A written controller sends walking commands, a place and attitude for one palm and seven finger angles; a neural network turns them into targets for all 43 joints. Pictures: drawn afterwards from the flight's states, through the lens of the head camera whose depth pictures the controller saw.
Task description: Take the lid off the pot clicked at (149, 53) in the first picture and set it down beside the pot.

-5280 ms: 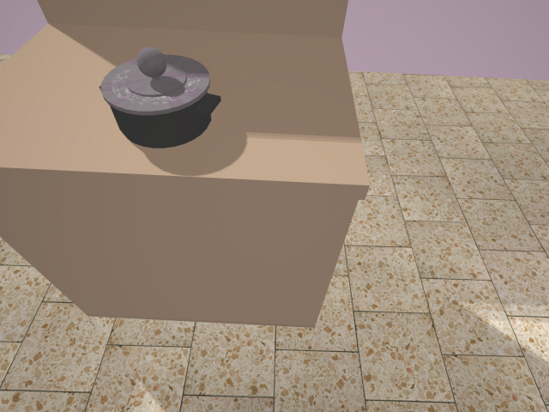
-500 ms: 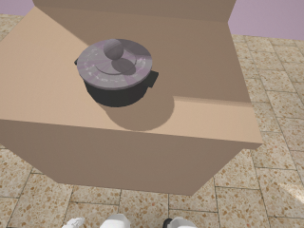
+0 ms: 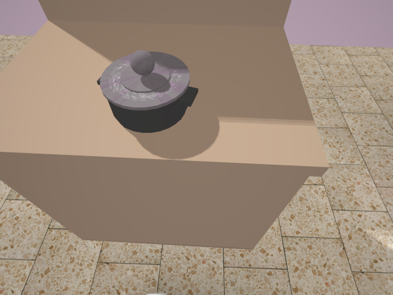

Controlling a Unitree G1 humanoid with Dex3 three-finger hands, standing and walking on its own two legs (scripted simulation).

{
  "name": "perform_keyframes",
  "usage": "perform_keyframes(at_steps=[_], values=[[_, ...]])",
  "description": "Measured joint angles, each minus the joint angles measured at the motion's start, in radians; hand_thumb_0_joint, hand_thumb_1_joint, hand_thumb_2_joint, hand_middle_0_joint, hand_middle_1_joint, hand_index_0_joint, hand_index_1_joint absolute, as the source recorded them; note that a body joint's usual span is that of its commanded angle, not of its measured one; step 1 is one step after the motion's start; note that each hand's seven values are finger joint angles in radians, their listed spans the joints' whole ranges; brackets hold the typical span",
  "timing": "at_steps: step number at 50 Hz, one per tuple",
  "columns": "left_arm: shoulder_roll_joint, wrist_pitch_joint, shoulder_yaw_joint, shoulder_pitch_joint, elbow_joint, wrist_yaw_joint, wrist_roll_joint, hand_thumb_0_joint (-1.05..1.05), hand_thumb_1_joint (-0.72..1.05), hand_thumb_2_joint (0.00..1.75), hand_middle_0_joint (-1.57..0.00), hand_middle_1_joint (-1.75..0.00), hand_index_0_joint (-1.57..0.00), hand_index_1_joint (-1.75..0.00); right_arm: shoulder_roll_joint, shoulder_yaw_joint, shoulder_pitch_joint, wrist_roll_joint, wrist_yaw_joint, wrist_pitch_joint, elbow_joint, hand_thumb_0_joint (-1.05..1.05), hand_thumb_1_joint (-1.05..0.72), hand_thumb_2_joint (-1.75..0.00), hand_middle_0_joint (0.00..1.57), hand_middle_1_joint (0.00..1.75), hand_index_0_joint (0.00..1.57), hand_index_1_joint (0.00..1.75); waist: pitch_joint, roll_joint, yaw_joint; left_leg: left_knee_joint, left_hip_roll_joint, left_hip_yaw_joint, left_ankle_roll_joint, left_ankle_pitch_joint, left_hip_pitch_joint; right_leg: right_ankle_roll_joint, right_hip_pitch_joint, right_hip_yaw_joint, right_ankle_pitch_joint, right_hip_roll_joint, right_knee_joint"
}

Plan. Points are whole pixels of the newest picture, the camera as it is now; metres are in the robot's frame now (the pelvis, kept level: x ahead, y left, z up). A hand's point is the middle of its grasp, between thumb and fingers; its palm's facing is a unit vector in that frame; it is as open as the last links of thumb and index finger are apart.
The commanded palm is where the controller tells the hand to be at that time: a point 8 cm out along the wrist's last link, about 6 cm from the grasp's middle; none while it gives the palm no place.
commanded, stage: look again from close up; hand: left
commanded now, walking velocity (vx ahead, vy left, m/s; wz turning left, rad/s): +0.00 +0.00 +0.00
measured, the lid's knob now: (142, 62) +0.53 +0.15 +0.17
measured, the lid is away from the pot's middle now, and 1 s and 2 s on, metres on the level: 0.00 0.00 0.00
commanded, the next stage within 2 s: lift the closed hand beside the body in 1.00 s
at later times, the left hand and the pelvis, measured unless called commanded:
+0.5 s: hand out of the picture +0.04 +0.16 -0.17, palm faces +0.04 -0.98 -0.21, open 7.3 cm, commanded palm none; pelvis +0.03 -0.02 +0.00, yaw +1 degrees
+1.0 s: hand out of the picture +0.05 +0.16 -0.17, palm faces +0.05 -0.98 -0.19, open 7.3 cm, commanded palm none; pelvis +0.05 -0.02 +0.00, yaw +1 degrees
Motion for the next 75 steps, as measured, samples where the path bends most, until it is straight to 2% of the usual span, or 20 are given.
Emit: perform_keyframes(at_steps=[2,3,5,6,8,11,16,34,56,57,59,60,62,65,68,70,72,75], values=[[-0.04,-0.007,-0.027,-0.007,0.012,0.001,0.003,0.01,0.91,0.9,-0.19,-0.3,-0.2,-0.3,-0.032,-0.012,-0.012,-0.001,0.01,0.009,-0.01,0.0,-0.91,-0.9,0.2,0.29,0.2,0.3,0.021,0.076,-0.029,0.123,0.02,-0.021,0.004,-0.058,-0.045,-0.015,0.006,-0.027,0.01,0.041,0.011],[-0.054,-0.009,-0.032,-0.005,0.015,0.001,0.002,0.01,0.91,0.9,-0.19,-0.3,-0.2,-0.3,-0.039,-0.013,-0.008,0.0,0.012,0.01,-0.013,0.0,-0.91,-0.9,0.2,0.29,0.2,0.3,0.019,0.094,-0.038,0.16,0.018,-0.015,0.005,-0.075,-0.052,-0.019,0.012,-0.037,0.01,0.048,0.013],[-0.06,-0.008,-0.029,0.001,0.021,0.016,0.001,0.01,0.92,0.9,-0.2,-0.3,-0.2,-0.3,-0.035,-0.008,0.003,0.003,0.012,0.009,-0.014,0.0,-0.91,-0.9,0.2,0.29,0.2,0.3,0.005,0.095,-0.047,0.176,0.009,0.011,0.01,-0.094,-0.034,-0.024,0.022,-0.045,-0.003,0.051,0.024],[-0.057,-0.006,-0.028,0.003,0.023,0.02,-0.001,0.01,0.92,0.9,-0.2,-0.3,-0.2,-0.3,-0.027,-0.004,0.011,0.005,0.01,0.005,-0.012,0.0,-0.91,-0.9,0.2,0.29,0.2,0.3,-0.005,0.085,-0.048,0.135,0.004,0.024,0.011,-0.084,-0.004,-0.026,0.027,-0.047,-0.014,0.05,0.036],[-0.046,0.002,-0.026,0.002,0.026,0.023,-0.005,0.01,0.93,0.9,-0.2,-0.3,-0.21,-0.3,-0.008,0.004,0.027,0.006,0.005,-0.007,-0.005,0.0,-0.91,-0.9,0.2,0.29,0.2,0.3,-0.024,0.058,-0.046,0.051,-0.01,0.034,0.022,-0.04,0.051,-0.026,0.029,-0.05,-0.046,0.042,0.076],[-0.034,0.012,-0.022,-0.006,0.027,0.027,-0.008,0.01,0.93,0.9,-0.2,-0.3,-0.21,-0.3,0.013,0.017,0.034,0.0,-0.007,-0.011,0.016,0.01,-0.92,-0.9,0.2,0.29,0.2,0.3,-0.042,0.024,-0.025,0.04,-0.025,0.045,0.046,-0.044,0.081,-0.023,0.05,-0.04,-0.061,0.028,0.084],[-0.031,0.004,-0.028,0.004,0.019,0.019,-0.009,0.01,0.93,0.9,-0.2,-0.3,-0.2,-0.3,0.007,0.02,0.024,0.004,-0.014,-0.008,0.036,0.01,-0.93,-0.9,0.2,0.29,0.2,0.3,-0.057,0.022,-0.009,-0.011,-0.029,0.049,0.043,-0.029,0.107,-0.031,0.069,-0.035,-0.05,0.025,0.044],[-0.022,-0.001,-0.03,0.047,0.064,0.017,-0.011,0.01,0.91,0.9,-0.2,-0.3,-0.2,-0.3,0.013,0.023,-0.034,0.014,-0.027,-0.024,0.076,0.0,-0.92,-0.9,0.2,0.29,0.2,0.3,-0.04,-0.026,0.008,-0.074,-0.017,0.052,0.02,-0.028,0.157,-0.046,0.116,-0.029,-0.044,0.039,-0.02],[-0.018,-0.002,-0.024,0.017,0.07,0.022,-0.007,0.0,0.91,0.9,-0.2,-0.3,-0.2,-0.3,0.013,0.024,-0.039,0.012,-0.027,-0.021,0.093,0.0,-0.92,-0.9,0.2,0.29,0.2,0.3,-0.027,-0.023,0.007,-0.082,-0.027,0.054,0.034,-0.016,0.159,-0.029,0.129,-0.027,-0.029,0.029,-0.047],[-0.023,0.03,-0.017,0.047,-0.047,0.031,-0.04,0.01,0.91,0.9,-0.2,-0.3,-0.21,-0.31,0.005,0.025,-0.026,0.022,-0.022,-0.033,0.057,0.0,-0.92,-0.9,0.2,0.29,0.2,0.3,-0.014,-0.013,0.009,-0.069,-0.023,0.052,0.036,-0.02,0.151,-0.027,0.127,-0.029,-0.025,0.032,-0.047],[-0.015,0.055,-0.047,0.118,-0.369,0.073,-0.067,0.01,0.91,0.9,-0.21,-0.31,-0.22,-0.32,-0.014,0.028,0.013,0.051,-0.03,-0.123,-0.019,0.01,-0.92,-0.9,0.2,0.29,0.2,0.3,0.008,0.003,0.029,-0.083,-0.032,0.049,0.043,-0.013,0.16,-0.025,0.13,-0.032,-0.019,0.024,-0.048],[-0.012,0.066,-0.058,0.136,-0.504,0.091,-0.069,0.01,0.91,0.9,-0.22,-0.32,-0.23,-0.33,-0.025,0.029,0.025,0.059,-0.034,-0.162,-0.046,0.01,-0.92,-0.9,0.2,0.29,0.2,0.3,0.007,0.013,0.036,-0.1,-0.042,0.046,0.048,0.001,0.168,-0.023,0.135,-0.036,-0.014,0.015,-0.053],[-0.018,0.066,-0.059,0.142,-0.678,0.113,-0.049,0.02,0.91,0.9,-0.26,-0.36,-0.26,-0.37,-0.05,0.028,0.022,0.058,-0.032,-0.206,-0.086,0.01,-0.92,-0.9,0.2,0.29,0.2,0.3,-0.022,0.034,0.034,-0.136,-0.061,0.035,0.053,0.031,0.178,-0.016,0.14,-0.049,-0.004,-0.003,-0.065],[-0.029,0.051,-0.03,0.118,-0.752,0.103,-0.006,0.01,0.91,0.9,-0.33,-0.44,-0.34,-0.45,-0.065,0.012,-0.053,0.036,-0.004,-0.185,-0.159,0.01,-0.91,-0.9,0.2,0.29,0.2,0.3,-0.078,0.053,0.006,-0.144,-0.073,0.026,0.061,0.055,0.145,-0.007,0.105,-0.06,0.005,-0.015,-0.059],[-0.019,0.04,-0.007,0.165,-0.831,0.056,-0.005,0.0,0.91,0.9,-0.43,-0.55,-0.43,-0.56,-0.051,0.003,-0.146,0.031,0.011,-0.148,-0.263,0.01,-0.91,-0.9,0.2,0.29,0.2,0.3,-0.086,0.046,-0.01,-0.13,-0.059,0.036,0.058,0.063,0.119,-0.01,0.075,-0.051,0.02,-0.003,-0.048],[0.001,0.04,-0.016,0.241,-0.938,0.03,-0.02,0.01,0.91,0.9,-0.5,-0.63,-0.51,-0.64,-0.049,0.006,-0.172,0.032,0.008,-0.144,-0.348,0.01,-0.91,-0.9,0.2,0.29,0.2,0.3,-0.082,0.032,-0.001,-0.129,-0.051,0.04,0.055,0.069,0.121,-0.014,0.078,-0.047,0.032,0.005,-0.054],[0.028,0.027,-0.027,0.3,-1.036,0.021,-0.03,0.01,0.91,0.9,-0.58,-0.72,-0.59,-0.73,-0.059,0.012,-0.182,0.029,-0.007,-0.151,-0.417,0.01,-0.91,-0.9,0.2,0.29,0.2,0.3,-0.077,0.023,0.02,-0.131,-0.045,0.034,0.052,0.075,0.129,-0.017,0.095,-0.053,0.044,0.011,-0.069],[0.053,0.004,-0.014,0.311,-1.089,0.031,-0.044,0.01,0.9,0.9,-0.71,-0.85,-0.72,-0.86,-0.083,0.019,-0.204,0.027,-0.032,-0.143,-0.472,0.01,-0.91,-0.9,0.2,0.29,0.2,0.3,-0.061,0.022,0.049,-0.126,-0.042,0.015,0.051,0.084,0.138,-0.019,0.122,-0.072,0.062,0.016,-0.092]])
